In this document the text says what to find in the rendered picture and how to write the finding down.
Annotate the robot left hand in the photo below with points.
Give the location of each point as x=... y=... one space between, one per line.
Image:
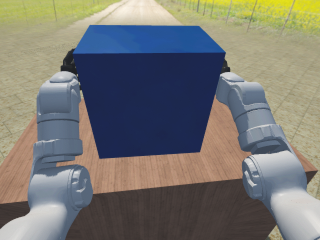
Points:
x=69 y=64

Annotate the pedestal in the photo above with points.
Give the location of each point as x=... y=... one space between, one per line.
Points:
x=184 y=196

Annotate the robot right hand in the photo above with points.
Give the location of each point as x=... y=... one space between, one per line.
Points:
x=225 y=67

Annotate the left robot forearm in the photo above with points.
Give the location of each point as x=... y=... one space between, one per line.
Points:
x=57 y=118

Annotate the robot left upper arm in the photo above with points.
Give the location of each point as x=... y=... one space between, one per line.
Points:
x=56 y=196

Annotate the carton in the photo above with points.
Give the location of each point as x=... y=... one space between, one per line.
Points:
x=148 y=89

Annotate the robot right upper arm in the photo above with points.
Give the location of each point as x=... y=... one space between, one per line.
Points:
x=277 y=179

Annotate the right robot forearm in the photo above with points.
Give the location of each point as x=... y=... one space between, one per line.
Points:
x=257 y=129

